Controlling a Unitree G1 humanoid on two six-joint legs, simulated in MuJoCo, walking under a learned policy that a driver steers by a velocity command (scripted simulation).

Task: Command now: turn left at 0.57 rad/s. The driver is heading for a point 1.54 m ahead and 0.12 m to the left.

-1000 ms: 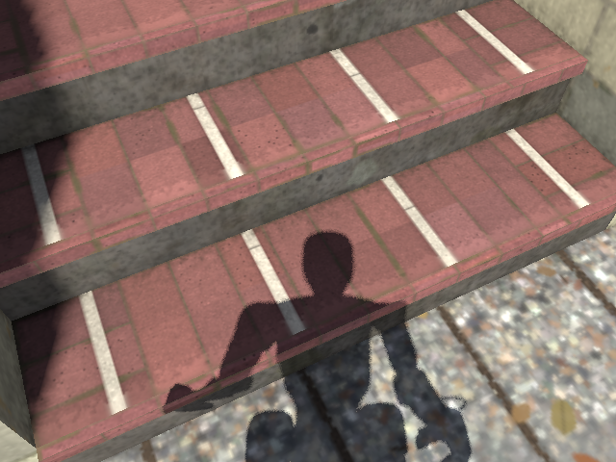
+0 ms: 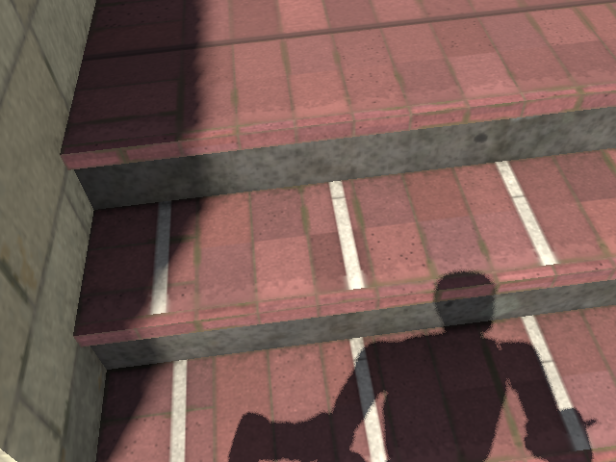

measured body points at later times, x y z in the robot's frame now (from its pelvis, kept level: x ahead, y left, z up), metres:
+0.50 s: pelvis -0.02 +0.04 +0.00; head +0.01 +0.08 +0.45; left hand +0.05 +0.37 -0.11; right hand +0.21 -0.20 -0.07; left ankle -0.03 +0.13 -0.74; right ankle +0.02 -0.12 -0.67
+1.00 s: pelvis -0.01 +0.01 +0.00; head +0.00 +0.01 +0.45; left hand +0.04 +0.29 -0.11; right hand +0.19 -0.21 -0.13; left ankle -0.03 +0.13 -0.74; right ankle +0.03 -0.10 -0.74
